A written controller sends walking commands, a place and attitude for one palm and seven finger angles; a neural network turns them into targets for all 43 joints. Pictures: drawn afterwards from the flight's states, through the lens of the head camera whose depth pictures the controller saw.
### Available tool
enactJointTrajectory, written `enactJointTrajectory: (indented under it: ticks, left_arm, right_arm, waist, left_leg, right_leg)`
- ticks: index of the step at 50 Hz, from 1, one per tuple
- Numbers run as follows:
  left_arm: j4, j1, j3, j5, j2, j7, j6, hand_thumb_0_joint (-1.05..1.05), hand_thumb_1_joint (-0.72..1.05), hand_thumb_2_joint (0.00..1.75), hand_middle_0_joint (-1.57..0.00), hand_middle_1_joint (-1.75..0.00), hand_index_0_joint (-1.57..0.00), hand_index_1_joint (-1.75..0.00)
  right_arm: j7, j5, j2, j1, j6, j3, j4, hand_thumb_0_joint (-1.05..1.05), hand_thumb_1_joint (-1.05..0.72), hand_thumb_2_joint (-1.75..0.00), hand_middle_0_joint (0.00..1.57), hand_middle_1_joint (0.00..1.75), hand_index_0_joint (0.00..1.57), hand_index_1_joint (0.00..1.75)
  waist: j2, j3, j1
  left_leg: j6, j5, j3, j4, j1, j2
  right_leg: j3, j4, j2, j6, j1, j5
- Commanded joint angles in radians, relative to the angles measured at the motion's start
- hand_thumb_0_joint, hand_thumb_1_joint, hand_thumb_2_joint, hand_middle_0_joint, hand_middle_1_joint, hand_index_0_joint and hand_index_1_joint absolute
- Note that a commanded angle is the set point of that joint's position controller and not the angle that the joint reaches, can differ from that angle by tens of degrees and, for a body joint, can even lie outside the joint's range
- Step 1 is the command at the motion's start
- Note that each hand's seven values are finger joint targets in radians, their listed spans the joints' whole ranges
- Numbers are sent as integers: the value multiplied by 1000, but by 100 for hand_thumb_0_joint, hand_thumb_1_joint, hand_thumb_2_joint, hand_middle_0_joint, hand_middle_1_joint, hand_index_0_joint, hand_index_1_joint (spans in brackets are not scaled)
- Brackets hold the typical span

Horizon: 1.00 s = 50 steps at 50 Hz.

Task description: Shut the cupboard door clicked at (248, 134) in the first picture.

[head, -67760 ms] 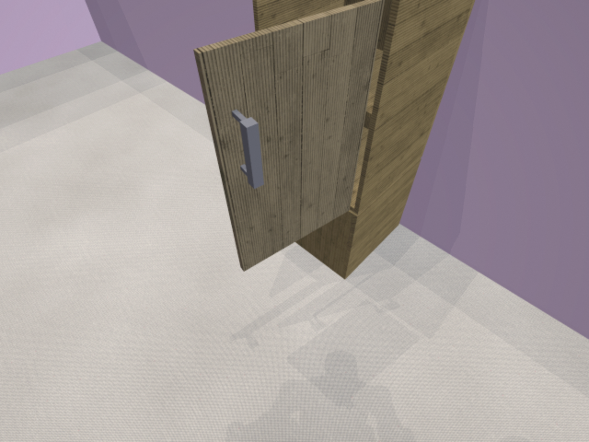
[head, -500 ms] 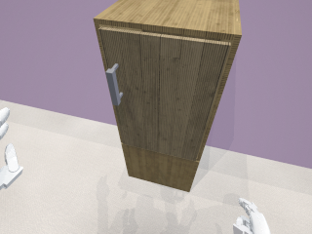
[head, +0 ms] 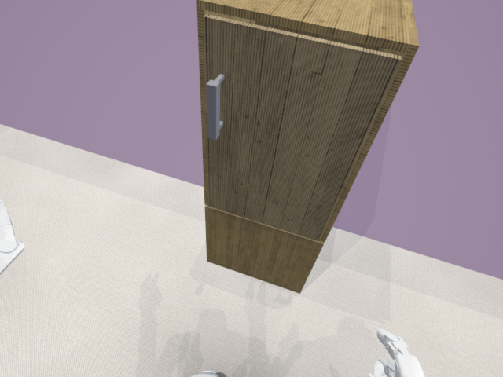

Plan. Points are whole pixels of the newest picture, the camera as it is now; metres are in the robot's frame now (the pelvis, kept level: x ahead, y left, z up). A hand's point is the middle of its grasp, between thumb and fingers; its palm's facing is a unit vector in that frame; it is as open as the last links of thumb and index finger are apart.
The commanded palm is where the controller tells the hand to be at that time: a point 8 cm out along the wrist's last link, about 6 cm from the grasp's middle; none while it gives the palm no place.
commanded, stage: step back with the hand held close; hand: left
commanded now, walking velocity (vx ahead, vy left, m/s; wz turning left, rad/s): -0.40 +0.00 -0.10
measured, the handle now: (216, 107) +0.66 +0.11 +0.08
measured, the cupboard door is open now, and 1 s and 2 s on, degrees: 0 0 0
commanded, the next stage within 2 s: stop stepping back and stand still in 0.18 s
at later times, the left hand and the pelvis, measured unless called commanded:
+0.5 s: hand out of the picture +0.13 +0.32 +0.18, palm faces +0.40 -0.86 -0.31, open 7.4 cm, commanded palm +0.06 +0.35 +0.19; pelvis -0.10 +0.06 -0.02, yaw -2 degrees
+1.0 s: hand out of the picture -0.04 +0.41 +0.21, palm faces +0.33 -0.82 -0.46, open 7.4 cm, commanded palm -0.08 +0.47 +0.19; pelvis -0.23 +0.17 +0.02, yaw -1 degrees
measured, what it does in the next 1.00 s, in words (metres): walks backwards: right foot, then right foot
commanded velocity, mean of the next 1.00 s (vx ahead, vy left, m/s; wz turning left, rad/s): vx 0.05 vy -0.12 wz -0.02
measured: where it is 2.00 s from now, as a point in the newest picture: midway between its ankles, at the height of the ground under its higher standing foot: outside the picture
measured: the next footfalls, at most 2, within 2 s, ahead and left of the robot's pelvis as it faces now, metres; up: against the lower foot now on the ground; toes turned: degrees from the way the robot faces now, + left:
right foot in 0.08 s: -0.06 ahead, -0.14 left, +0.00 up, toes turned +1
right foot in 0.58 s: -0.09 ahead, -0.08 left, +0.00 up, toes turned -3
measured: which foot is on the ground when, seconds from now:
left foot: down 0.00-0.54, up 0.56-0.68, down 0.70-0.96, up 0.98-1.00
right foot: up 0.00-0.06, down 0.08-0.44, up 0.46-0.56, down 0.58-0.70, up 0.72-1.00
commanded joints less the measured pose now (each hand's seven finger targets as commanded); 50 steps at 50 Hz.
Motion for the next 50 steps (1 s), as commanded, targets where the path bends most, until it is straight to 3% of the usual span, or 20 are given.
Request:
enactJointTrajectory:
  ticks: [1,7,19,21,23,24,26,27,28,29,31,33,34,35,37,39,46,48,49,50]
  left_arm:
    - [-259,55,109,-34,163,-11,-82,0,90,90,-20,-30,-20,-30]
    - [-272,-47,108,-44,220,0,-94,0,90,90,-20,-30,-20,-30]
    - [-233,-94,73,-42,179,5,-47,0,90,90,-20,-30,-20,-30]
    - [-277,-187,71,-38,181,0,-30,0,90,90,-20,-30,-20,-30]
    - [-349,-220,102,-40,204,-8,-11,0,90,90,-20,-30,-20,-30]
    - [-379,-211,129,-49,231,-19,-4,0,90,90,-20,-30,-20,-30]
    - [-350,-12,181,-57,262,-19,-19,0,90,90,-20,-30,-20,-30]
    - [-335,160,227,-64,284,-6,-26,0,90,90,-20,-30,-20,-30]
    - [-422,60,177,-57,230,-22,4,0,90,90,-20,-30,-20,-30]
    - [-475,-117,247,-87,299,-26,-1,0,90,90,-20,-30,-20,-30]
    - [-249,-114,179,-36,212,-21,6,0,90,90,-20,-30,-20,-30]
    - [-211,-268,128,-6,206,-5,9,0,90,90,-20,-30,-20,-30]
    - [-222,-280,104,-5,178,5,0,0,90,90,-20,-30,-20,-30]
    - [-290,-372,107,5,198,13,-30,0,90,90,-20,-30,-20,-30]
    - [-289,-334,148,2,251,-14,-34,0,90,90,-20,-30,-20,-30]
    - [-348,-222,69,-10,150,-20,-10,0,90,90,-20,-30,-20,-30]
    - [-350,59,79,-28,185,15,64,0,90,90,-20,-30,-20,-30]
    - [-308,98,81,-34,200,9,89,0,90,90,-20,-30,-20,-30]
    - [-351,-6,107,-29,238,12,78,0,90,90,-20,-30,-20,-30]
    - [-361,-112,188,-37,301,29,49,0,90,90,-20,-30,-20,-30]
  right_arm:
    - [8,-2,-147,-110,-66,-54,-146,0,-90,-90,20,30,20,30]
    - [-11,8,-138,-101,-80,-62,-104,0,-90,-90,20,30,20,30]
    - [-24,1,-141,-45,-57,-52,-106,0,-90,-90,20,30,20,30]
    - [-27,-5,-157,-50,-72,-49,-102,0,-90,-90,20,30,20,30]
    - [-13,-17,-162,-90,-99,-62,-120,0,-90,-90,20,30,20,30]
    - [9,-21,-137,-95,-113,-85,-136,0,-90,-90,20,30,20,30]
    - [49,26,-96,-59,-111,-106,-139,0,-90,-90,20,30,20,30]
    - [63,80,-88,-16,-107,-107,-136,0,-90,-90,20,30,20,30]
    - [62,51,-113,-93,-78,-110,-120,0,-90,-90,20,30,20,30]
    - [66,13,-64,-54,-74,-69,-123,0,-90,-90,20,30,20,30]
    - [44,-7,-89,-113,-56,-34,-146,0,-90,-90,20,30,20,30]
    - [7,7,-148,-78,-68,-54,-92,0,-90,-90,20,30,20,30]
    - [-3,7,-182,-53,-82,-55,-107,0,-90,-90,20,30,20,30]
    - [3,2,-172,-40,-103,-53,-126,0,-90,-90,20,30,20,30]
    - [30,-4,-151,-82,-131,-58,-103,0,-90,-90,20,30,20,30]
    - [51,-2,-133,-119,-124,-61,-113,0,-90,-90,20,30,20,30]
    - [27,-22,-71,-128,-37,-46,-138,0,-90,-90,20,30,20,30]
    - [27,21,-49,-63,-19,-36,-110,0,-90,-90,20,30,20,30]
    - [20,37,-78,-80,-7,-51,-117,0,-90,-90,20,30,20,30]
    - [12,15,-91,-107,-1,-39,-131,0,-90,-90,20,30,20,30]
  waist:
    - [169,-134,39]
    - [-23,-182,12]
    - [-24,5,-16]
    - [123,4,-15]
    - [429,-96,45]
    - [451,-146,79]
    - [190,-187,131]
    - [-366,-123,123]
    - [-447,6,49]
    - [-154,-50,-32]
    - [-69,89,8]
    - [88,136,-23]
    - [395,118,-20]
    - [511,131,-17]
    - [322,45,11]
    - [197,-21,34]
    - [286,-127,72]
    - [-78,-145,71]
    - [-311,-56,40]
    - [-182,27,9]
  left_leg:
    - [-33,-483,-205,-308,36,192]
    - [-102,-176,-19,-23,501,74]
    - [-132,-391,-121,130,441,24]
    - [-139,-616,-238,-113,327,58]
    - [-283,-879,-359,-581,39,141]
    - [-382,-748,-243,-631,-62,98]
    - [-396,-501,186,-38,30,-135]
    - [-273,-463,26,831,267,-129]
    - [-64,-480,-221,1332,48,-71]
    - [-30,-454,-178,1311,-59,-7]
    - [-77,-459,-74,583,57,90]
    - [-70,-443,-45,94,280,41]
    - [-42,-631,-304,-194,235,157]
    - [9,-807,-602,-388,101,315]
    - [-104,-966,-650,-458,16,283]
    - [-179,-818,-438,-415,120,236]
    - [-246,-449,22,-382,32,114]
    - [-233,-325,215,276,112,-41]
    - [-140,-462,46,762,-22,-14]
    - [-94,-469,-82,967,-206,27]
  right_leg:
    - [1,-168,-26,-31,125,-47]
    - [73,-358,-142,-57,-247,-20]
    - [24,-317,-175,-99,-493,-376]
    - [-60,-113,-63,-55,-374,-365]
    - [-152,313,140,-21,52,-319]
    - [-184,401,171,-20,250,-311]
    - [-199,68,47,-121,240,-339]
    - [134,-262,-263,-232,-302,-369]
    - [404,-365,-482,-328,-544,-262]
    - [254,-335,-470,-294,-392,-106]
    - [172,-335,-322,-157,-384,-338]
    - [58,-44,-217,-92,-448,-333]
    - [-30,242,-92,-40,-413,-288]
    - [-35,478,-23,-2,-396,-233]
    - [41,652,1,1,-331,-102]
    - [-12,564,-4,-11,-269,-30]
    - [-255,-17,93,-77,340,-175]
    - [-124,-343,-100,-195,265,-73]
    - [166,-387,-351,-291,55,49]
    - [324,-436,-465,-359,-2,12]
